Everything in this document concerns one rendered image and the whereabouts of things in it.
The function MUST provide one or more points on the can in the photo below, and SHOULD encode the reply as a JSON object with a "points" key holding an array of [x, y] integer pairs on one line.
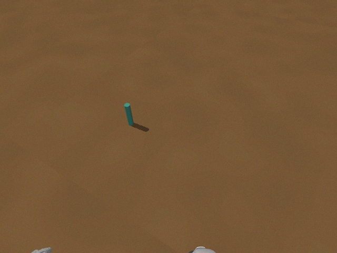
{"points": [[128, 113]]}

